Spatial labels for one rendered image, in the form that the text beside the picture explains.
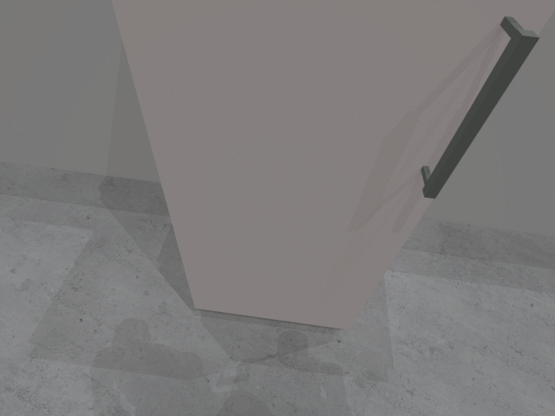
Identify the handle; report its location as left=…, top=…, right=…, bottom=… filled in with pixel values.
left=421, top=16, right=539, bottom=198

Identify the fridge door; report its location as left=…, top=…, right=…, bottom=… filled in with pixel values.
left=112, top=0, right=555, bottom=330

